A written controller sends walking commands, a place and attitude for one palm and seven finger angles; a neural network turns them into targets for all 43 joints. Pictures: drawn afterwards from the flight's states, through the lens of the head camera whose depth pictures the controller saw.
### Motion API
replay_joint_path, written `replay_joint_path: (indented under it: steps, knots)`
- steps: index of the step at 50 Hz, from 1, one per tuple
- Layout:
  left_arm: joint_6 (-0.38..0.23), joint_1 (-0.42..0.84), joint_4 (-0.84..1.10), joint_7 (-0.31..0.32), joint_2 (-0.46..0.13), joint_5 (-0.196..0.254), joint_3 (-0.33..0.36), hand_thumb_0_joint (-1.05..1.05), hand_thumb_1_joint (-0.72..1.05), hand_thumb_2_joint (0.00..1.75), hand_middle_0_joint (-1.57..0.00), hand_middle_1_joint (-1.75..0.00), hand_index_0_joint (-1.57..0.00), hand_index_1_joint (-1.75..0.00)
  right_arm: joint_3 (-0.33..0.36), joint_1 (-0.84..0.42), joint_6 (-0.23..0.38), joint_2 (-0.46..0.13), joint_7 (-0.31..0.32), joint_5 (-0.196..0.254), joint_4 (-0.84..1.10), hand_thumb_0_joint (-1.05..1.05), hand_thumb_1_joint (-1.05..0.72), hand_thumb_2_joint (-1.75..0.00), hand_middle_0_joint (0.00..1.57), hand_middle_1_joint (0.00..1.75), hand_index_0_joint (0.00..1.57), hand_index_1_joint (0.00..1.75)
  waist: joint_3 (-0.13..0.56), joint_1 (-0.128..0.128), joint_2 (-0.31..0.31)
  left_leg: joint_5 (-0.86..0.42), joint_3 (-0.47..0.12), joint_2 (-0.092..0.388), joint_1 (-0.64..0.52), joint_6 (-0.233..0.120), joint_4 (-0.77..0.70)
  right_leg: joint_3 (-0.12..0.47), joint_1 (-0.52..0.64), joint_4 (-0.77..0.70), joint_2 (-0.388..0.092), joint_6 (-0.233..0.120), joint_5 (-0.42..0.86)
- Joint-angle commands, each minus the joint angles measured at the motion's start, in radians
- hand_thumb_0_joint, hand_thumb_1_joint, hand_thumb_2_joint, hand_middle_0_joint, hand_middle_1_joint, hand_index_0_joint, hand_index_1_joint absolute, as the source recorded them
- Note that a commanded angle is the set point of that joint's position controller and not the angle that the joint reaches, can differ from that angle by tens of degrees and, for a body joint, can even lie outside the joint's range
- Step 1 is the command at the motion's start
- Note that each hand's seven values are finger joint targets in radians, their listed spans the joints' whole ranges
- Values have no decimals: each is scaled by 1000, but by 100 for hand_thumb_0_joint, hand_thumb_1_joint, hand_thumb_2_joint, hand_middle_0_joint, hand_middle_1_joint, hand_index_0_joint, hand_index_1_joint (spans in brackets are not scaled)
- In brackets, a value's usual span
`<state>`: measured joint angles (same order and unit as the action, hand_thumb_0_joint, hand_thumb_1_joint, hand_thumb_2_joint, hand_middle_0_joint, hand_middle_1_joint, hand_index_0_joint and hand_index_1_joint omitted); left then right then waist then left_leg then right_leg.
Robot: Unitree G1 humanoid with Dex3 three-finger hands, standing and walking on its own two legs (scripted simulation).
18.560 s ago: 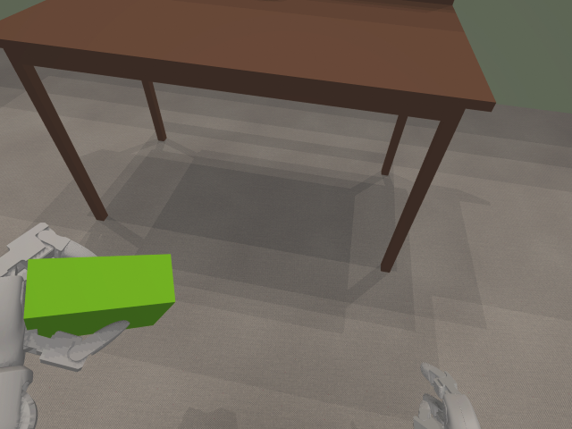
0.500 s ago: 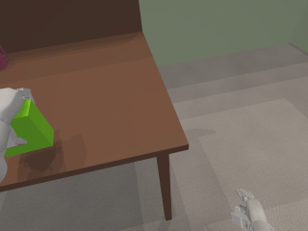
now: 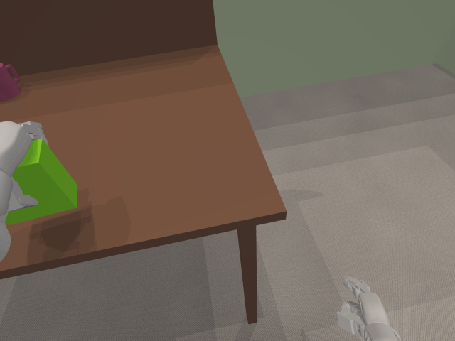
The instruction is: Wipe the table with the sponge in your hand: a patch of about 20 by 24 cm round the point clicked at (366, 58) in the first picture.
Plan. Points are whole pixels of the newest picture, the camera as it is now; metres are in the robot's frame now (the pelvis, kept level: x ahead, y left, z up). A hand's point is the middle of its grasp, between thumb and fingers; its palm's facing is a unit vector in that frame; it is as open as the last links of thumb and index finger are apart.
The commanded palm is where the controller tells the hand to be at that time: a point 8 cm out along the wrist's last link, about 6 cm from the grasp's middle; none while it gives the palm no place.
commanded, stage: move the sponge above the wiping area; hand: left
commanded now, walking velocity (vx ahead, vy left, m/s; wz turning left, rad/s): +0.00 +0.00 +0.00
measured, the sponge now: (31, 191) +0.27 +0.38 +0.15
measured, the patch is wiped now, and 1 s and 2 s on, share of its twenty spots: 0.00 0.00 0.00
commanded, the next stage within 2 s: none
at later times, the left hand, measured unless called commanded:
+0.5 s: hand (10, 169) +0.26 +0.38 +0.20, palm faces +0.04 +0.09 -1.00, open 9.7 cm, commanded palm +0.23 +0.38 +0.26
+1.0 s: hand out of the picture +0.26 +0.40 +0.21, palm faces +0.07 +0.08 -0.99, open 9.7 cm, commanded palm +0.23 +0.39 +0.26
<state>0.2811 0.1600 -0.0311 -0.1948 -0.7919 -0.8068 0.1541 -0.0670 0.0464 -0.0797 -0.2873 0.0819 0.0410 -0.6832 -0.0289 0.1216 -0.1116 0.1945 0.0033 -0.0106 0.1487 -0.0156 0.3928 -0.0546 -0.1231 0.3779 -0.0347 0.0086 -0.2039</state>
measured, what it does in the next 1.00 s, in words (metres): stands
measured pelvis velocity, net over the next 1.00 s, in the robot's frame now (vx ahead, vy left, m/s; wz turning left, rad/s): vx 0.00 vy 0.00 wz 0.00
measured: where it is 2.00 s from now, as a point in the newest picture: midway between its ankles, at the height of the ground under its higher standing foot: outside the picture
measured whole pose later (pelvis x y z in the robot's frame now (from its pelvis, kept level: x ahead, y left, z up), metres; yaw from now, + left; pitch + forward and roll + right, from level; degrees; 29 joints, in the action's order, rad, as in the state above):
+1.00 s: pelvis +0.00 +0.00 +0.00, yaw +0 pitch -3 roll -1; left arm 0.18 0.21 -0.17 -0.18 -0.85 -0.80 0.21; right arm -0.05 0.07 -0.07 -0.30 0.10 0.05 -0.69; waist -0.04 0.12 -0.11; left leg 0.21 -0.01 0.00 0.17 -0.01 0.42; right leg -0.06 -0.13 0.39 -0.03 0.00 -0.21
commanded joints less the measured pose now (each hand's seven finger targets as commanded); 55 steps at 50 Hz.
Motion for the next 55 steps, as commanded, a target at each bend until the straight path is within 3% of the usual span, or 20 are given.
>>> replay_joint_path:
  steps: [1,3,5,12,13,18,22,23,27,28,30,33,37,38,42,43,45,48,52,55]
  knots:
    - [19,256,176,-19,-305,-12,132,0,10,130,-120,-160,-120,-160,53,-175,49,-129,16,-1,169,0,-90,-90,20,30,20,30,244,-15,23,-231,-4,-30,-21,-12,-45,1,93,-15,57,-50,146]
    - [6,277,164,-49,-272,-21,92,0,10,130,-120,-160,-120,-160,33,-175,61,-116,23,7,181,0,-90,-90,20,30,20,30,227,-29,71,-190,0,-29,-13,-16,-44,-8,67,-20,57,-46,94]
    - [-41,294,159,-47,-349,-22,159,0,10,130,-120,-160,-120,-160,50,-147,59,-133,32,0,163,0,-90,-90,20,30,20,30,208,-29,68,-149,-10,-27,-15,-20,-51,-4,56,-34,59,-44,68]
    - [-157,382,216,27,-442,-38,266,0,10,130,-120,-160,-120,-160,47,-149,85,-106,43,-3,165,0,-90,-90,20,30,20,30,230,-3,-111,-170,-19,-39,-42,-9,-41,23,69,-43,75,-69,49]
    - [-159,384,206,42,-390,-30,229,0,10,130,-120,-160,-120,-160,40,-140,90,-91,42,-5,160,0,-90,-90,20,30,20,30,243,-4,-83,-194,-7,-39,-43,-8,-39,8,86,-31,61,-65,60]
    - [-96,339,62,73,-375,-16,219,0,10,130,-120,-160,-120,-160,50,-138,71,-113,27,-2,142,0,-90,-90,20,30,20,30,213,1,-46,-192,9,-32,8,5,-39,24,107,-26,52,-65,93]
    - [-39,289,22,29,-421,-19,242,0,10,130,-120,-160,-120,-160,61,-164,54,-138,23,-1,155,0,-90,-90,20,30,20,30,228,10,-28,-180,2,-36,29,-2,-28,43,112,-16,58,-62,121]
    - [-35,261,26,7,-373,-10,198,0,10,130,-120,-160,-120,-160,50,-154,56,-127,21,1,163,0,-90,-90,20,30,20,30,236,-1,28,-179,11,-36,33,-5,-29,21,124,-3,45,-51,124]
    - [-51,254,8,-67,-407,-8,204,0,10,130,-120,-160,-120,-160,59,-143,56,-145,35,11,169,0,-90,-90,20,30,20,30,191,-30,49,-117,8,-34,28,-21,-16,21,51,-28,59,-40,74]
    - [-76,290,35,-86,-352,-7,147,0,10,130,-120,-160,-120,-160,46,-136,66,-131,38,14,175,0,-90,-90,20,30,20,30,212,-45,76,-127,15,-39,14,-25,-14,5,55,-19,51,-34,76]
    - [-142,280,111,-92,-425,14,221,0,10,130,-120,-160,-120,-160,64,-115,75,-141,44,3,170,0,-90,-90,20,30,20,30,243,-35,54,-148,5,-40,-19,-33,-6,10,72,-19,50,-34,109]
    - [-218,301,163,-84,-425,9,240,0,10,130,-120,-160,-120,-160,49,-114,97,-111,56,3,180,0,-90,-90,20,30,20,30,244,-31,15,-185,6,-46,-44,-34,9,1,59,-14,55,-42,104]
    - [-265,281,189,0,-543,19,392,0,10,130,-120,-160,-120,-160,70,-100,98,-121,55,-8,170,0,-90,-90,20,30,20,30,222,8,-79,-213,-11,-45,-35,-18,7,27,77,-21,65,-61,118]
    - [-264,304,182,23,-483,22,349,0,10,130,-120,-160,-120,-160,62,-100,98,-100,53,-4,166,0,-90,-90,20,30,20,30,223,1,-57,-224,4,-45,-33,-14,5,15,87,-13,54,-58,119]
    - [-200,319,92,99,-490,15,351,0,10,130,-120,-160,-120,-160,78,-108,81,-123,37,0,146,0,-90,-90,20,30,20,30,208,14,-114,-230,-5,-38,-6,6,-10,41,93,-24,64,-70,121]
    - [-174,323,65,103,-426,9,290,0,10,130,-120,-160,-120,-160,70,-108,77,-115,32,1,141,0,-90,-90,20,30,20,30,218,5,-75,-244,9,-35,3,7,-14,22,106,-13,53,-64,135]
    - [-129,341,39,98,-439,10,282,0,10,130,-120,-160,-120,-160,78,-111,65,-134,28,-2,130,0,-90,-90,20,30,20,30,228,1,-64,-228,4,-33,9,8,-26,21,110,-19,55,-59,147]
    - [-54,312,-41,30,-373,-4,190,0,10,130,-120,-160,-120,-160,56,-135,58,-135,29,4,141,0,-90,-90,20,30,20,30,216,-19,18,-189,12,-32,34,3,-33,7,100,-14,50,-51,131]
    - [-35,290,14,-70,-369,-15,156,0,10,130,-120,-160,-120,-160,57,-158,54,-142,36,10,172,0,-90,-90,20,30,20,30,235,-30,24,-177,0,-32,8,-17,-24,8,68,-19,60,-46,132]
    - [-113,281,111,-111,-388,3,172,0,10,130,-120,-160,-120,-160,59,-122,64,-137,44,2,172,0,-90,-90,20,30,20,30,254,-37,55,-184,-7,-32,-29,-30,-22,-8,66,-19,54,-38,125]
